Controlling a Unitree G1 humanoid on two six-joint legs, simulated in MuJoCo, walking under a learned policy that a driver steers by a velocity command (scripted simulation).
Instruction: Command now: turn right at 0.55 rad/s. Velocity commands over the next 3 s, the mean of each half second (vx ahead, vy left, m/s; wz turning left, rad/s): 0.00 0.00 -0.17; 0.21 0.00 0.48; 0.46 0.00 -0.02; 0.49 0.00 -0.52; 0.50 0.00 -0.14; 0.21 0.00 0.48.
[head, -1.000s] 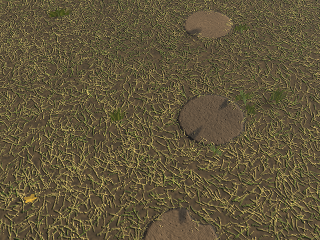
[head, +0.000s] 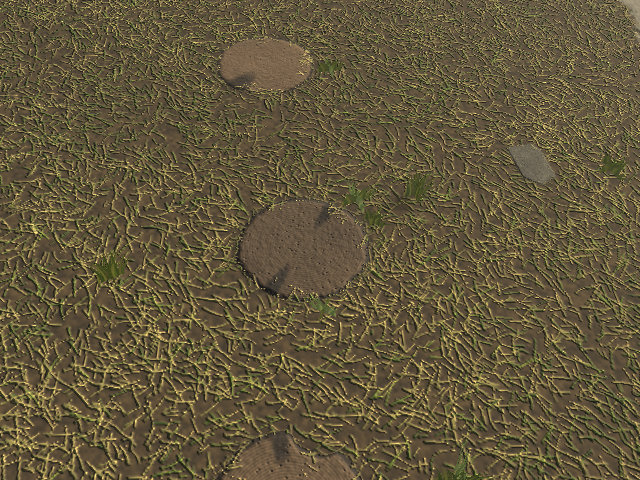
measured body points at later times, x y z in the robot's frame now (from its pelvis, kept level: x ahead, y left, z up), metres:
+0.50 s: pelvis -0.02 -0.05 +0.00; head +0.00 -0.07 +0.45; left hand +0.14 +0.18 -0.11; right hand -0.01 -0.31 -0.16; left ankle -0.04 +0.09 -0.68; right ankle -0.02 -0.12 -0.75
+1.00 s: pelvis +0.04 +0.02 +0.00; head +0.05 +0.06 +0.45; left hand +0.10 +0.32 -0.13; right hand +0.13 -0.24 -0.11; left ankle -0.05 +0.06 -0.75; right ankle +0.13 -0.12 -0.67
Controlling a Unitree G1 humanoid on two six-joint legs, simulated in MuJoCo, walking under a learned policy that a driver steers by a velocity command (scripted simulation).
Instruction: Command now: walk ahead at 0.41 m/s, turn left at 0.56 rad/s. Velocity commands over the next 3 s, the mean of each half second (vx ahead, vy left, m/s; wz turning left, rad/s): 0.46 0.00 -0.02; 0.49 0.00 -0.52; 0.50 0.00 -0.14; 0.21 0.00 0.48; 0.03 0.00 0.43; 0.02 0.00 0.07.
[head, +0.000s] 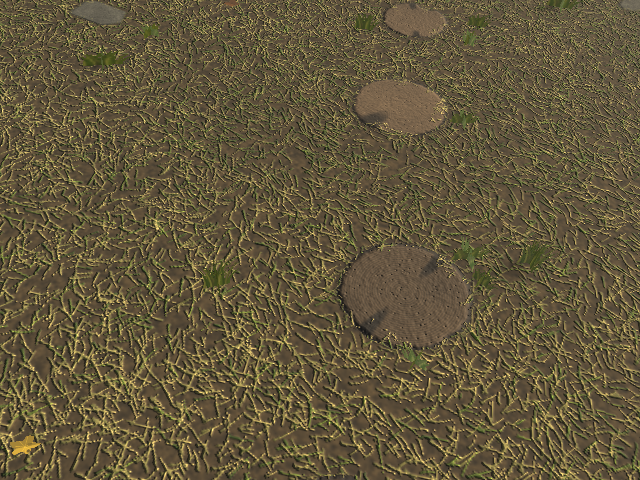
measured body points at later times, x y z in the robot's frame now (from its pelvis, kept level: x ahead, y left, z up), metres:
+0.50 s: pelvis +0.28 -0.03 -0.01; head +0.31 -0.04 +0.44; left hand +0.32 +0.24 -0.14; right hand +0.40 -0.29 -0.13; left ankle +0.31 +0.12 -0.67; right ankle +0.30 -0.08 -0.75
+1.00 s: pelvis +0.57 -0.01 +0.00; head +0.60 +0.00 +0.45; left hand +0.75 +0.23 -0.13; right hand +0.57 -0.30 -0.11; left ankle +0.61 +0.08 -0.75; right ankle +0.50 -0.12 -0.66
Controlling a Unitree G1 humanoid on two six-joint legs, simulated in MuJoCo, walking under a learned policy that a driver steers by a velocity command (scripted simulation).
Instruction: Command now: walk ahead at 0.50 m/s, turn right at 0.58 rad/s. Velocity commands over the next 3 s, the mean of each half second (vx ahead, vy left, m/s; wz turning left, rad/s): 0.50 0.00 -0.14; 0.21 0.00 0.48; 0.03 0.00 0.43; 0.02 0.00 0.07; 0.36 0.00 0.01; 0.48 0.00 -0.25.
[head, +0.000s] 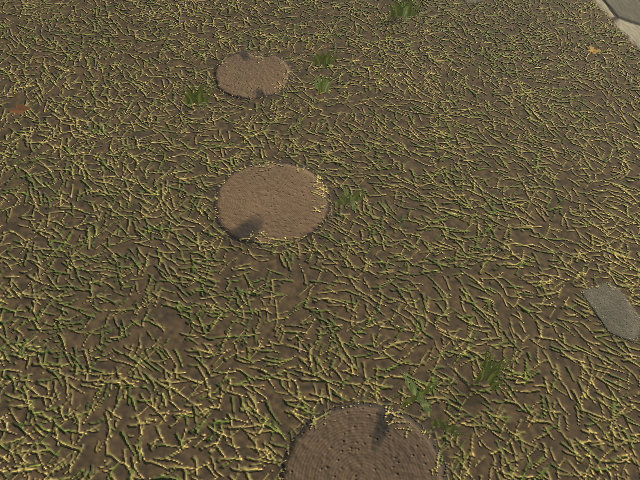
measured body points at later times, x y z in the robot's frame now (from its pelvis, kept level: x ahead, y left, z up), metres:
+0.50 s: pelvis +0.25 -0.06 +0.00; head +0.28 -0.07 +0.45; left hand +0.37 +0.19 -0.12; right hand +0.27 -0.32 -0.15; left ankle +0.22 +0.09 -0.66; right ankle +0.26 -0.13 -0.74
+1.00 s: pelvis +0.41 -0.03 -0.01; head +0.45 +0.00 +0.43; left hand +0.47 +0.25 -0.15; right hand +0.57 -0.27 -0.13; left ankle +0.48 +0.03 -0.74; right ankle +0.43 -0.18 -0.66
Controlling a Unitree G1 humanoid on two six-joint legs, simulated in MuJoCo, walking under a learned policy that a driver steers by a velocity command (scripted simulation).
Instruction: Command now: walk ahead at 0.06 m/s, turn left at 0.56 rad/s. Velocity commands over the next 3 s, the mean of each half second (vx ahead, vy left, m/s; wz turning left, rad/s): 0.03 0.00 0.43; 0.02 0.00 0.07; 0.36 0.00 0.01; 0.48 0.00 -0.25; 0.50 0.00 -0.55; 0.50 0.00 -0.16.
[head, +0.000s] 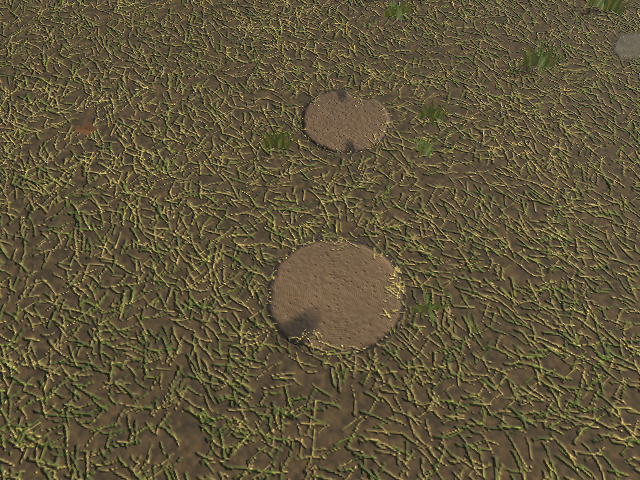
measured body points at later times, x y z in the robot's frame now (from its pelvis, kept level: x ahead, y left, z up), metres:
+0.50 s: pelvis +0.02 -0.06 +0.01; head +0.05 -0.08 +0.46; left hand +0.05 +0.23 -0.09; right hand +0.18 -0.30 -0.12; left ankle +0.00 +0.06 -0.68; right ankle +0.04 -0.15 -0.73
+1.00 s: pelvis +0.01 -0.05 +0.01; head +0.00 -0.04 +0.46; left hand -0.01 +0.22 -0.13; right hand +0.12 -0.29 -0.13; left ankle -0.05 +0.05 -0.73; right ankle +0.04 -0.15 -0.73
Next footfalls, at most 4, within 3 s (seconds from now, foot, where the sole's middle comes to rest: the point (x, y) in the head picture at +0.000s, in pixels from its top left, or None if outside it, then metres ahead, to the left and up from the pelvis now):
0.36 right None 0.08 -0.14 -0.77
0.70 left None -0.01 0.06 -0.77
1.66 left None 0.41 0.10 -0.77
2.20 right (329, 349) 0.70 -0.03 -0.77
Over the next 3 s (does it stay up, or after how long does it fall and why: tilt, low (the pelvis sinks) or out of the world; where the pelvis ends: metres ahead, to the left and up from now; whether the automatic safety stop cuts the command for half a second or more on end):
stays up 1.01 -0.01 0.02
